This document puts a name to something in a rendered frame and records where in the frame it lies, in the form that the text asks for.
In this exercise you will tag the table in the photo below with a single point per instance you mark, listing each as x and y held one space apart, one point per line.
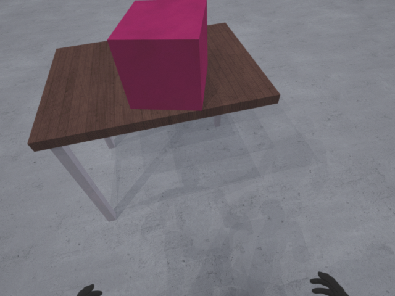
84 100

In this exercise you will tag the carton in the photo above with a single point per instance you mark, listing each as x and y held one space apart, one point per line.
160 51

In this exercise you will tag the right robot hand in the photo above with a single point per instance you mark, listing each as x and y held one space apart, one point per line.
325 279

